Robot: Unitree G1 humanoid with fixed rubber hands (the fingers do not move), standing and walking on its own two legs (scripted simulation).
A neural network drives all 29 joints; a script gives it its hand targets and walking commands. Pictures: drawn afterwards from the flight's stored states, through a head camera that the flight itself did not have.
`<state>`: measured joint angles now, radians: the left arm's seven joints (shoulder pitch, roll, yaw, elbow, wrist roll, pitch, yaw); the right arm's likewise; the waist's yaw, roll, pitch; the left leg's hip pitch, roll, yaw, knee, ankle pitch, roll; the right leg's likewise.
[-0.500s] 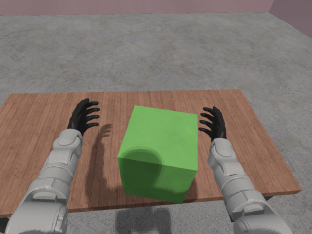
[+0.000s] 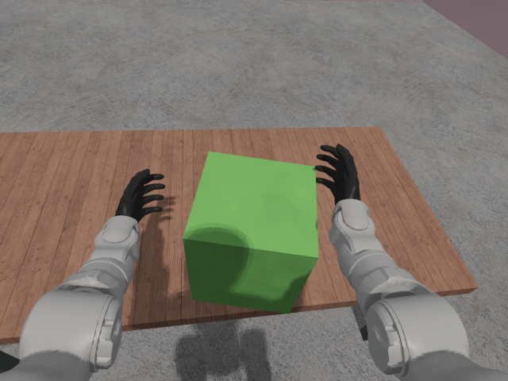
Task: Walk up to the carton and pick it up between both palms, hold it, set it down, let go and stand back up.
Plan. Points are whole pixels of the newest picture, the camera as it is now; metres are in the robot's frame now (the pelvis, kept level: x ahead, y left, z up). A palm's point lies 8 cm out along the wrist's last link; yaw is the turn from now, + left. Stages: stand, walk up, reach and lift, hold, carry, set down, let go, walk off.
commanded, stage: reach and lift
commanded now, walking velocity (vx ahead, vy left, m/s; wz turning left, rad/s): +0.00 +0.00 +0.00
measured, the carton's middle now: (250, 236) +0.43 -0.03 -0.07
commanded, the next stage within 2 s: none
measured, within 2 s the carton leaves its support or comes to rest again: neither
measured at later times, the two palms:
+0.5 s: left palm (146, 222) +0.43 +0.16 +0.00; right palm (345, 188) +0.43 -0.18 +0.08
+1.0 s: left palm (169, 234) +0.42 +0.13 -0.05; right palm (326, 249) +0.38 -0.17 -0.05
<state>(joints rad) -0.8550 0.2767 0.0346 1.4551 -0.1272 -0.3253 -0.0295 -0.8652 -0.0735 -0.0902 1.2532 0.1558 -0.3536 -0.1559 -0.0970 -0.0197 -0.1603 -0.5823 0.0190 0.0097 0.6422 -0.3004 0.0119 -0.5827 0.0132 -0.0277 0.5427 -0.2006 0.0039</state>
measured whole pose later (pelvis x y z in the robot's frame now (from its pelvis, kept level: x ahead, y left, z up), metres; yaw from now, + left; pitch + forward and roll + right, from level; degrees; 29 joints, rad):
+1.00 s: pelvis +0.00 +0.01 -0.03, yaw -2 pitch +26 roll -2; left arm -0.88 0.12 0.32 1.50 0.14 -0.61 0.02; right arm -0.79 0.01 -0.52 1.37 -0.19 -0.61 -0.15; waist -0.06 0.03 -0.19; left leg -0.91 0.03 0.03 0.85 -0.38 0.02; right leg -0.92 0.02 -0.01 0.75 -0.28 0.01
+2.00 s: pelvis +0.00 +0.00 -0.04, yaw -1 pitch +25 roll -3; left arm -0.94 0.16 0.21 1.69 0.04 -0.69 0.04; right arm -0.75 0.07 -0.54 1.32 -0.28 -0.62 -0.20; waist -0.08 0.05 -0.21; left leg -0.95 0.03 0.00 0.93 -0.42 0.02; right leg -0.94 0.02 -0.04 0.81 -0.31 0.01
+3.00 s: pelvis +0.01 +0.00 -0.02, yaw +3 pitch +18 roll -3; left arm -0.90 0.15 -0.07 1.55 -0.18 -0.43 0.08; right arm -0.72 0.01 -0.17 1.10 -0.03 -0.22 -0.25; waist -0.10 0.10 -0.27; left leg -0.76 0.00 -0.05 0.84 -0.39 0.02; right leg -0.74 -0.01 -0.09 0.73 -0.31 0.01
